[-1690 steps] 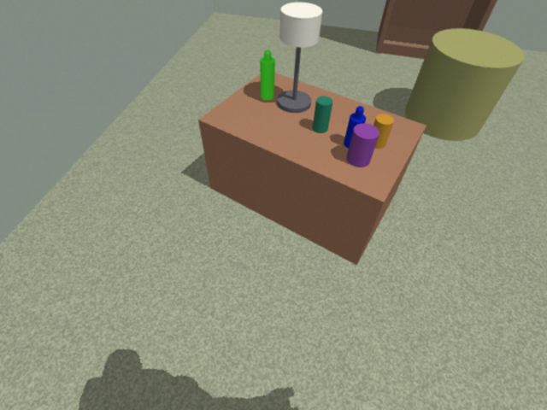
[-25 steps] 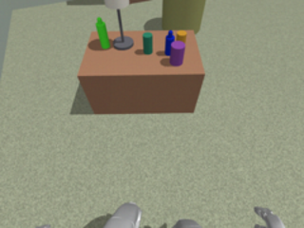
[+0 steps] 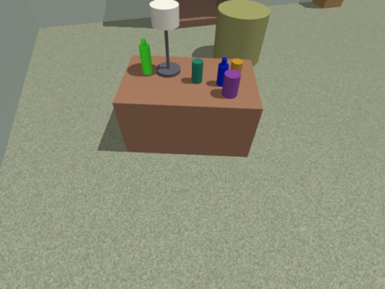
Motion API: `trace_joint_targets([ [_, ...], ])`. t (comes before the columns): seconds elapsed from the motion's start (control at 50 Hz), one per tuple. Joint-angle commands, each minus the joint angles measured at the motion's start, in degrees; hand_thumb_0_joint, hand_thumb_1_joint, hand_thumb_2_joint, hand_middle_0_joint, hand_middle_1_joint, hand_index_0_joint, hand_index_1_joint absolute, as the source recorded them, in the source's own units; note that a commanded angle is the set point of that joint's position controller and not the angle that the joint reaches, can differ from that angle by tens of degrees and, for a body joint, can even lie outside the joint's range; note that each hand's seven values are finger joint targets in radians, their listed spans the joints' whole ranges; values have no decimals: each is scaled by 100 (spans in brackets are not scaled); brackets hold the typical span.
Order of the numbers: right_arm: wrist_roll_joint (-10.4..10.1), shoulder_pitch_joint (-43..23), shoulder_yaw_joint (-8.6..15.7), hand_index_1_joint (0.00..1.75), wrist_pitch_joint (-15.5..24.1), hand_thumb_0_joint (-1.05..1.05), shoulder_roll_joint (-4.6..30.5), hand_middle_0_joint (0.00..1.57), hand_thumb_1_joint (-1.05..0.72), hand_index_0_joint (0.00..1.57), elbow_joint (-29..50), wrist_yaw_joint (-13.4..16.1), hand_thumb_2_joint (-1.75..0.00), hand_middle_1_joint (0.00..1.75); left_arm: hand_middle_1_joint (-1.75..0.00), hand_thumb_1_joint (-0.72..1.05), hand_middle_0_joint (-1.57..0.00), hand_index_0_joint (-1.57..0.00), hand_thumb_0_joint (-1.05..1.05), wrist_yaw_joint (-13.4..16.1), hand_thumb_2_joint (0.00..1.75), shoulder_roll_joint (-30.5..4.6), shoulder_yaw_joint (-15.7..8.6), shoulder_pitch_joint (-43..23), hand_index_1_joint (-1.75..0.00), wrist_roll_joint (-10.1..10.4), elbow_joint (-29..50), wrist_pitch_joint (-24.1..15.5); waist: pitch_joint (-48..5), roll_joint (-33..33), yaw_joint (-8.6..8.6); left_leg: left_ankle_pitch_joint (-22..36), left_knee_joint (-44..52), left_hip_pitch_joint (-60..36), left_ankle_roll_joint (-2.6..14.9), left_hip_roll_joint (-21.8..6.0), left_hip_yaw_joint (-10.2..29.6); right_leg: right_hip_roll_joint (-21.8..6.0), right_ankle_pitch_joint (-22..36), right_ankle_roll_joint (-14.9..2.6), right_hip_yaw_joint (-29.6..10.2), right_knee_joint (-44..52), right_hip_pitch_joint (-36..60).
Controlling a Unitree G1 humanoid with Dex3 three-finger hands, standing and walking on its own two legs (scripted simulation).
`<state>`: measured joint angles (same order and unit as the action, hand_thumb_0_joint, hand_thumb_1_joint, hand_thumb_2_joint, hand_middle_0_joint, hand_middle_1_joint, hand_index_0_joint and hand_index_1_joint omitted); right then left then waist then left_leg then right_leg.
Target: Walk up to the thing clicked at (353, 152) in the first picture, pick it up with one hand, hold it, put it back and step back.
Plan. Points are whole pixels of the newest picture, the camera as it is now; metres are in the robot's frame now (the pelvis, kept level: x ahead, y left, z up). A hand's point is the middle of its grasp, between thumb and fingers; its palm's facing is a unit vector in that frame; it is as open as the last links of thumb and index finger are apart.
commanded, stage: step back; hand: right
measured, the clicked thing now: (230, 84) +1.13 -0.21 -0.27
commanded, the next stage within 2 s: stand in 0.54 s
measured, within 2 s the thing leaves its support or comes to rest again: neither
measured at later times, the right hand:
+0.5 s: hand out of the picture +0.13 -0.24 -0.15, palm faces +0.01 +0.94 -0.33, open 7.4 cm
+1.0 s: hand out of the picture +0.10 -0.25 -0.13, palm faces +0.02 +0.94 -0.33, open 7.4 cm
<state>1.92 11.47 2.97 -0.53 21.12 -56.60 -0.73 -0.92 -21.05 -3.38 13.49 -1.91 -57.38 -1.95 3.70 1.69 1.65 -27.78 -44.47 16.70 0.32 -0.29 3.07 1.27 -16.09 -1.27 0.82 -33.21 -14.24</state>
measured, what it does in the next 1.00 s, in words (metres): stands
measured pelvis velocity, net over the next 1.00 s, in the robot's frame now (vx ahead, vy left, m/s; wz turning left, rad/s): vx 0.02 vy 0.01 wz -0.02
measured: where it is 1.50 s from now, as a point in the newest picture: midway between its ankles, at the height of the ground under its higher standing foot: outside the picture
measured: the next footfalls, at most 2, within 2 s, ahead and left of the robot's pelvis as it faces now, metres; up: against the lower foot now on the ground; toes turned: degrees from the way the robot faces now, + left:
none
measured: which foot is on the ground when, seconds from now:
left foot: down 0.00-1.00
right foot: down 0.00-1.00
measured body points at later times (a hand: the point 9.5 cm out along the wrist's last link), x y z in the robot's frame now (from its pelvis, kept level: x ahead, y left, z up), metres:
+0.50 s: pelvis +0.04 +0.01 +0.01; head +0.05 +0.01 +0.46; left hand +0.15 +0.32 -0.11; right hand +0.13 -0.29 -0.12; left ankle +0.03 +0.13 -0.73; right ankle +0.04 -0.11 -0.73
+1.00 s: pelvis +0.02 +0.01 +0.02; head +0.04 +0.01 +0.47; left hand +0.12 +0.30 -0.11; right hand +0.10 -0.30 -0.11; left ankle +0.03 +0.13 -0.73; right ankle +0.04 -0.11 -0.73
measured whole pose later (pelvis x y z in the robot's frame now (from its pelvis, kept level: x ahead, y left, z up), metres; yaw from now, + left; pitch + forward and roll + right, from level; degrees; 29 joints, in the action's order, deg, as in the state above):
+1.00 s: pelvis +0.02 +0.01 +0.02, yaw -1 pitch -2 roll +0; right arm 0.6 4.4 1.1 0.9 19.5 -66.1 -0.7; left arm -0.5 -19.8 0.2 4.4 -0.3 -65.7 -1.2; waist 3.6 -0.5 -0.2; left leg -9.7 -17.2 5.0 -0.9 -1.2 -1.3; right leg -0.1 -8.8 0.1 -0.5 -18.0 -6.8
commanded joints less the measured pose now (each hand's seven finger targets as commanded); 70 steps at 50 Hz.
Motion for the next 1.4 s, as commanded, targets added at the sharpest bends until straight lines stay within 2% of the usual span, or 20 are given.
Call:
trace_joint_targets([
  [0.0,-16,-119,290,30,197,0,1104,20,-90,20,357,46,-90,30,-30,90,-20,-20,0,138,90,-1639,-359,-509,-30,-34,520,-218,32,-831,-78,-20,-148,451,41,-182,116,-1701,-1183,-944,-2095,1653,-281],
  [0.06,-6,275,287,30,256,0,924,20,-90,20,127,26,-90,30,-30,90,-20,-20,0,98,90,-1485,-255,-838,-30,8,598,-114,-280,-966,-310,815,1524,-653,24,20,-381,-1202,-309,-630,-1169,1007,-528],
  [0.08,42,257,322,30,281,0,976,20,-90,20,105,66,-90,30,-30,90,-20,-20,0,88,90,-1270,-148,-753,-30,22,607,-74,-338,-703,-363,1159,1952,-1080,63,-15,-172,-1017,47,-452,-930,618,-808],
  [0.1,98,235,377,30,321,0,1176,20,-90,20,110,110,-90,30,-30,90,-20,-20,0,81,90,-994,-44,-666,-30,59,620,-43,-377,-11,-370,1049,2428,-1386,202,-668,825,-675,293,-251,-610,-106,-1240],
  [0.12,75,-74,370,30,366,0,1496,20,-90,20,215,130,-90,30,-30,90,-20,-20,0,85,90,-828,-8,-625,-30,156,585,0,-318,790,-237,334,3050,-1021,622,-1605,2155,-135,-665,6,-173,-629,-1412],
  [0.14,14,-286,400,30,364,0,1670,20,-90,20,264,110,-90,30,-30,90,-20,-20,0,139,90,-1240,-143,-650,-30,130,453,25,-108,621,-225,248,3037,-295,1088,-1962,2306,-289,-1384,21,-325,-1073,-887],
  [0.16,32,-474,357,30,373,0,1515,20,-90,20,278,111,-90,30,-30,90,-20,-20,0,128,90,-1249,-137,-585,-30,121,428,5,-63,388,-99,703,2842,-270,1103,-1833,1974,-336,-1349,4,-387,-1047,-715],
  [0.2,33,-605,263,30,390,0,1316,20,-90,20,244,127,-90,30,-30,90,-20,-20,0,119,90,-1036,-106,-503,-30,149,318,-49,-226,638,7,2307,2354,-652,790,-1416,1138,-366,-888,-46,-307,-255,-482],
  [0.24,-65,-772,214,30,338,0,1210,20,-90,20,219,124,-90,30,-30,90,-20,-20,0,136,90,-1049,-119,-303,-30,136,157,-134,-505,659,109,3672,1744,-511,385,-979,422,-355,738,-21,-291,904,479],
  [0.26,-116,-732,173,30,311,0,1097,20,-90,20,219,135,-90,30,-30,90,-20,-20,0,169,90,-1167,-166,-282,-30,124,103,-151,-731,425,70,3806,1456,-363,204,-750,197,-473,1720,-82,-542,785,951],
  [0.28,-149,-670,159,30,292,0,995,20,-90,20,251,142,-90,30,-30,90,-20,-20,0,190,90,-1346,-182,-254,-30,119,112,-171,-866,101,15,3171,1295,-111,69,-530,69,-795,1946,-232,-1004,765,1132],
  [0.3,-153,-552,153,30,265,0,925,20,-90,20,210,151,-90,30,-30,90,-20,-20,0,168,90,-1559,-213,-415,-30,128,115,-163,-853,-219,-93,2122,1284,-165,21,-369,-39,-1139,1671,-474,-1370,763,944],
  [0.32,-96,-545,153,30,252,0,937,20,-90,20,123,157,-90,30,-30,90,-20,-20,0,161,90,-1557,-181,-630,-30,116,167,-152,-733,-348,-152,1658,1406,-299,27,-381,-40,-1271,1463,-547,-1490,817,693],
  [0.42,-94,-729,142,30,308,0,1064,20,-90,20,-90,128,-90,30,-30,90,-20,-20,0,166,90,-1198,-63,-935,-30,142,124,-107,-687,-231,-88,3052,1923,-712,252,-713,163,-692,1902,-136,-636,579,575],
  [0.46,-113,-746,127,30,307,0,1045,20,-90,20,-134,145,-90,30,-30,90,-20,-20,0,170,90,-1225,-68,-927,-30,146,87,-101,-801,-246,-77,3492,1865,-812,211,-676,33,-728,2246,-138,-668,576,790],
  [0.6,-188,-871,57,30,288,0,1063,20,-90,20,-321,137,-90,30,-30,90,-20,-20,0,178,90,-1087,79,-1139,-30,207,-158,-47,-888,-207,-195,3768,2417,-1341,113,-744,96,-842,2736,-41,-618,1099,1065],
  [0.88,-143,-1069,8,30,256,0,1028,20,-90,20,-549,71,-90,30,-30,90,-20,-20,0,129,90,-1092,121,-1294,-30,142,-426,-64,-483,-23,-199,1921,3057,-1134,21,-696,74,-836,910,47,-699,1902,758],
  [0.98,-145,-1003,-4,30,282,0,1024,20,-90,20,-611,68,-90,30,-30,90,-20,-20,0,119,90,-1091,134,-1169,-30,158,-483,-77,-557,-110,-168,2195,3039,-1205,20,-739,123,-852,1193,18,-697,1853,793],
  [1.1,-135,-862,-18,30,247,0,1012,20,-90,20,-646,69,-90,30,-30,90,-20,-20,0,129,90,-1139,143,-1092,-30,156,-506,-49,-412,-272,-192,1884,3041,-1095,33,-699,119,-829,671,23,-731,1941,617],
  [1.38,-149,-707,-80,30,247,0,1031,20,-90,20,-627,80,-90,30,-30,90,-20,-20,0,126,90,-1168,160,-952,-30,171,-509,-40,-455,-243,-195,2141,3004,-1041,33,-727,155,-845,1094,-6,-678,1821,735],
])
